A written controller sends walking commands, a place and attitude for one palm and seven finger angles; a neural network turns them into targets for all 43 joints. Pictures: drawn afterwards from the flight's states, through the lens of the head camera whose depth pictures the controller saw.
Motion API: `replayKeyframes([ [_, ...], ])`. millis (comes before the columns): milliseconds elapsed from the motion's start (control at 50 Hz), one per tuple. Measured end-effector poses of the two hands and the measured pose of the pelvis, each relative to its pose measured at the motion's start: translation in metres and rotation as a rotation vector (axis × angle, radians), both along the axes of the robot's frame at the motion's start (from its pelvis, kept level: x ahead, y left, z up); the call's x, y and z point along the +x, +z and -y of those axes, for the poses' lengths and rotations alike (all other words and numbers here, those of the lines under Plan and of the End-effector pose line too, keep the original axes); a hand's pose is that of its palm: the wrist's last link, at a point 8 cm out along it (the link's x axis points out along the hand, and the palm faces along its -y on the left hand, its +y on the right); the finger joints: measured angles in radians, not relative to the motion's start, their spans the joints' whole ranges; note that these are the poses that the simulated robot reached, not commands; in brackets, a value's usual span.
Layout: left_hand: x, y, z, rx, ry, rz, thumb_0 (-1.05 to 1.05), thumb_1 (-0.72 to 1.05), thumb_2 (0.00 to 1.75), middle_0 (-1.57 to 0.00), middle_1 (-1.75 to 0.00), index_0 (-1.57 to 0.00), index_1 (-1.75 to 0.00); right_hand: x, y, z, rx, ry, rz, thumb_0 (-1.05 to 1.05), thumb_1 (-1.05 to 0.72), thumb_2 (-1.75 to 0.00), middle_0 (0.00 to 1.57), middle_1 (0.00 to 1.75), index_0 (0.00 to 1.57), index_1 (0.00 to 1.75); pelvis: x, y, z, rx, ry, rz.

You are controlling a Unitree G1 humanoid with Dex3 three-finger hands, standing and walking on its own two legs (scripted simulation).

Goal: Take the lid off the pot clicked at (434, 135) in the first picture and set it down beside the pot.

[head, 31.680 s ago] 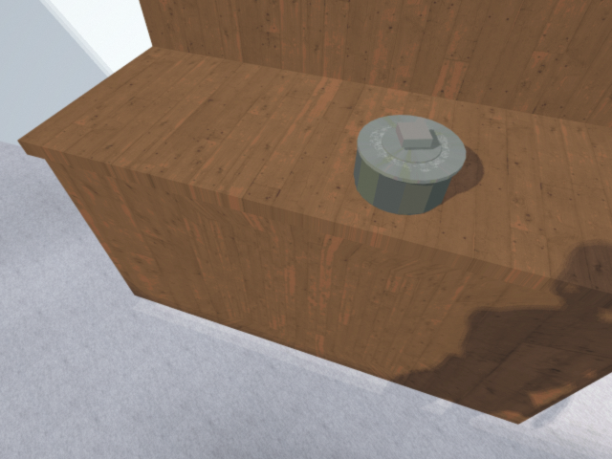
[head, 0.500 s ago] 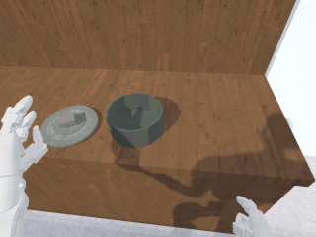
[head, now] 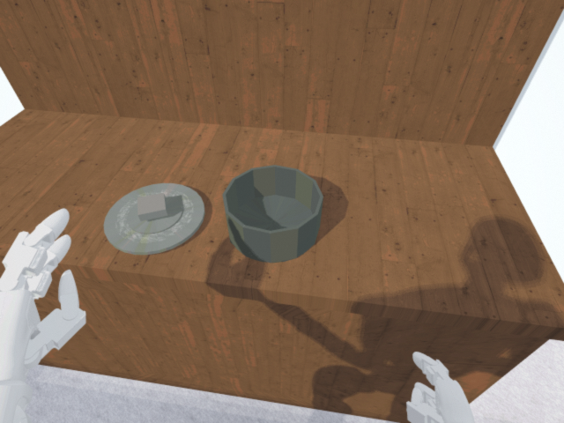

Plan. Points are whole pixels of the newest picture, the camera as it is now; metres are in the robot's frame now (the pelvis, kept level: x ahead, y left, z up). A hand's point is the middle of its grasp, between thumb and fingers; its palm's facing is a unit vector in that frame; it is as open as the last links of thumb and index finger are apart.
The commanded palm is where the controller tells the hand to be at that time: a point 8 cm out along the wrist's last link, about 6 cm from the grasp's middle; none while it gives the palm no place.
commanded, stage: draw the hand back to the body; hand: left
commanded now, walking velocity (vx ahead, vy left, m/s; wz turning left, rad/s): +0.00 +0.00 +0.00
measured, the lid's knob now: (152, 206) +0.49 +0.33 +0.00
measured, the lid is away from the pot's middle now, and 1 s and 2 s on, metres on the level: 0.25 0.25 0.25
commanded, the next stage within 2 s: step back with the hand held close in 0.06 s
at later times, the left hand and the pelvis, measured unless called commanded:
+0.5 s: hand (75, 321) +0.18 +0.26 +0.13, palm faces +0.17 -0.87 -0.46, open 7.4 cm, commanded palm +0.12 +0.31 +0.18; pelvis -0.02 +0.04 -0.01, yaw -3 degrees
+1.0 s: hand (17, 384) +0.11 +0.27 +0.14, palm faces +0.27 -0.84 -0.47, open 7.4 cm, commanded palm +0.05 +0.32 +0.18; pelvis -0.09 +0.05 -0.04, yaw -3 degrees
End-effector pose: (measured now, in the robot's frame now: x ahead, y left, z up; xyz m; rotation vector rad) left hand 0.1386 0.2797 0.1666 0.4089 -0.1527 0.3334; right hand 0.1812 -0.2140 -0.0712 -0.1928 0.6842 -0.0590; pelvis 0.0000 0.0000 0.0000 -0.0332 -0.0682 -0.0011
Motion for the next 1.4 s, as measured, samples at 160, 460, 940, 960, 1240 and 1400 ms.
replayKeyframes([
  [160,-0.007,0.004,-0.008,-0.003,0.005,0.038,0.01,0.89,0.90,-0.21,-0.31,-0.21,-0.30,0.002,0.005,-0.017,-0.006,0.033,0.025,0.01,-0.91,-0.90,0.20,0.30,0.20,0.30,-0.005,-0.001,-0.011,-0.005,0.005,0.003],
  [460,0.014,-0.019,-0.025,0.059,-0.134,-0.078,0.01,0.89,0.90,-0.21,-0.30,-0.21,-0.30,-0.044,-0.007,-0.015,-0.064,-0.095,-0.109,0.01,-0.91,-0.90,0.21,0.30,0.21,0.30,-0.018,-0.009,-0.037,-0.010,-0.046,-0.076],
  [940,-0.049,-0.010,-0.031,0.155,-0.162,0.081,0.01,0.89,0.90,-0.21,-0.31,-0.22,-0.31,-0.131,-0.025,-0.015,-0.080,-0.176,-0.091,0.01,-0.91,-0.90,0.21,0.30,0.20,0.30,-0.084,-0.035,-0.046,-0.056,-0.048,-0.054],
  [960,-0.054,-0.010,-0.031,0.156,-0.160,0.094,0.01,0.88,0.90,-0.21,-0.31,-0.22,-0.31,-0.134,-0.025,-0.014,-0.088,-0.171,-0.090,0.01,-0.91,-0.90,0.21,0.30,0.20,0.30,-0.087,-0.037,-0.046,-0.056,-0.047,-0.051],
  [1240,-0.107,0.006,-0.018,0.141,-0.191,0.183,0.01,0.89,0.90,-0.21,-0.31,-0.22,-0.31,-0.179,-0.027,-0.027,-0.033,-0.122,-0.086,0.01,-0.91,-0.90,0.21,0.30,0.21,0.30,-0.143,-0.031,-0.038,-0.053,-0.028,-0.040],
  [1400,-0.138,-0.011,-0.041,0.099,-0.222,0.248,0.01,0.88,0.90,-0.21,-0.31,-0.22,-0.31,-0.207,-0.010,-0.026,-0.136,-0.164,-0.064,0.01,-0.91,-0.90,0.21,0.30,0.21,0.30,-0.178,-0.042,-0.058,-0.009,-0.018,-0.092],
])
